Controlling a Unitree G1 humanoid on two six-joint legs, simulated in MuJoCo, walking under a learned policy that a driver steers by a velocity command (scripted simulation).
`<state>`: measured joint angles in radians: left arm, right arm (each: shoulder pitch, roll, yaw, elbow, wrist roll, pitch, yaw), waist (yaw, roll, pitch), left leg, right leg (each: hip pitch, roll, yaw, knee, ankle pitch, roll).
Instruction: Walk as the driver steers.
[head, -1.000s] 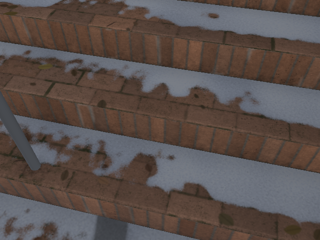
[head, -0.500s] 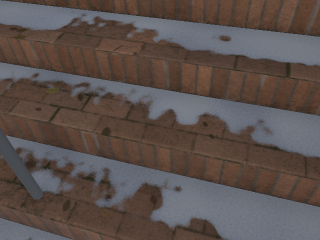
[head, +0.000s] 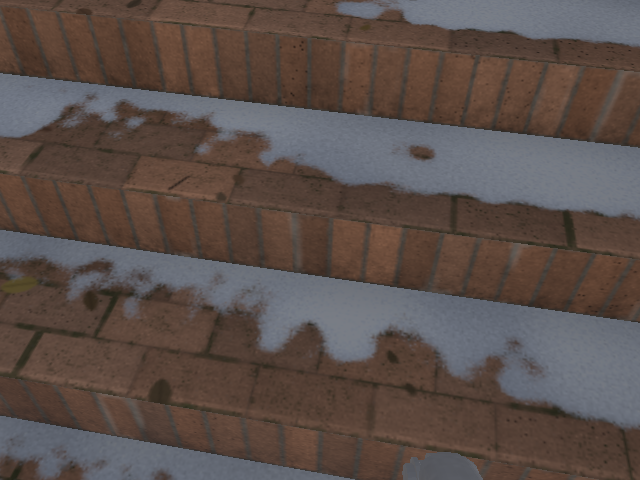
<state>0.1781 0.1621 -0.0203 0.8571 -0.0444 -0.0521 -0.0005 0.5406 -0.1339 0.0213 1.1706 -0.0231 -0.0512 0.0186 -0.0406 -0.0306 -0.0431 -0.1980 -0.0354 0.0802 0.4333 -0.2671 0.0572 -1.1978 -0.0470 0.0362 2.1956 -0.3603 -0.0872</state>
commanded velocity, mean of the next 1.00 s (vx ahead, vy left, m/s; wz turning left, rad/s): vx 0.23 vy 0.00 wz -0.02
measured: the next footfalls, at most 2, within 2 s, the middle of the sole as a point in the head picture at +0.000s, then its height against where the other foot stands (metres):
right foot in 0.22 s outside the picture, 0.17 m higher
left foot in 0.82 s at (271, 372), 0.16 m higher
